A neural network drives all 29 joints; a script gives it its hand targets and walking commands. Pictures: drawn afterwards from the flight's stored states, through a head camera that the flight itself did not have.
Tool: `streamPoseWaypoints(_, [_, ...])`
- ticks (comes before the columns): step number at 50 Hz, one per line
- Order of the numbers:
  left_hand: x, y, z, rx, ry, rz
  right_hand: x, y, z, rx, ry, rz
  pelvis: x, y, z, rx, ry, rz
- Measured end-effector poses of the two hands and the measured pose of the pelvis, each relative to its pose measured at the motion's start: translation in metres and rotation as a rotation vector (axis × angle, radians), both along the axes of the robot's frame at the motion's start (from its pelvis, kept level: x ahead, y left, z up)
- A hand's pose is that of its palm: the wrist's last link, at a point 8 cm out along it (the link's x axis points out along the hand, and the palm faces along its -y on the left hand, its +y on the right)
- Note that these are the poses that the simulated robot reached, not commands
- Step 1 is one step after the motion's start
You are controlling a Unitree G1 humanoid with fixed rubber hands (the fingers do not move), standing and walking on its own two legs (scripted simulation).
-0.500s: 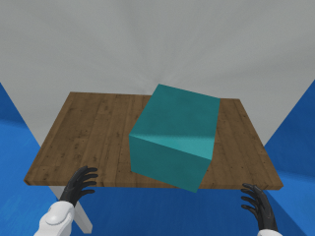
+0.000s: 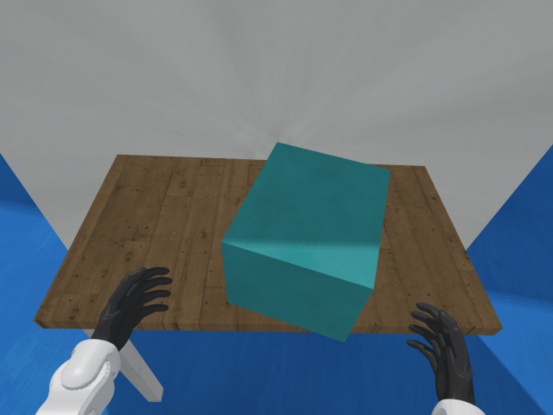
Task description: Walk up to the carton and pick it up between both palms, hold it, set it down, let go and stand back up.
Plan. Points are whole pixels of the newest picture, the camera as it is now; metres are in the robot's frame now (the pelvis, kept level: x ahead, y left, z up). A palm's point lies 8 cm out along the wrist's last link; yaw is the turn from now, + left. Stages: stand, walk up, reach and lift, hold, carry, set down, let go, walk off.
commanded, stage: reach and lift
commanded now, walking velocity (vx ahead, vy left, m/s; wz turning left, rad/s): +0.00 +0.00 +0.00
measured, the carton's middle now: (308, 236) +0.41 -0.03 +0.00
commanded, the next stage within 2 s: none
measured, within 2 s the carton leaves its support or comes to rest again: neither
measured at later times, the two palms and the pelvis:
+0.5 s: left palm (129, 265) +0.29 +0.22 +0.08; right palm (439, 309) +0.24 -0.19 +0.08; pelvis +0.01 +0.00 +0.00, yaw +0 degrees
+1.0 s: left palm (147, 215) +0.35 +0.21 +0.12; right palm (434, 251) +0.31 -0.19 +0.11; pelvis +0.01 +0.00 +0.00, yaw +0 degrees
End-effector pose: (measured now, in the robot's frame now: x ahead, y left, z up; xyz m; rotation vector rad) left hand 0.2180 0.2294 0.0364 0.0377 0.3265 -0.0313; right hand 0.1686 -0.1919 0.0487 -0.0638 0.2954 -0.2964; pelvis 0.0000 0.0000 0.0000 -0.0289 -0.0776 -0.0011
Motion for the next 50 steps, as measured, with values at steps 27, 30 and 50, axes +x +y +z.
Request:
streamPoseWaypoints(27, [0.072,-0.006,0.046,-0.042,-0.073,-0.04,0.081,0.004,0.036,0.026,-0.061,0.005,0.01,0.0,0.0,0.0,0.014,0.0])
streamPoseWaypoints(30, [0.079,-0.009,0.052,-0.043,-0.086,-0.048,0.089,0.004,0.043,0.025,-0.081,0.007,0.01,0.0,0.0,0.0,0.014,0.0])
streamPoseWaypoints(50, [0.128,-0.021,0.079,-0.044,-0.114,-0.092,0.144,0.005,0.066,0.039,-0.125,0.012,0.011,-0.001,0.0,0.001,0.016,0.0])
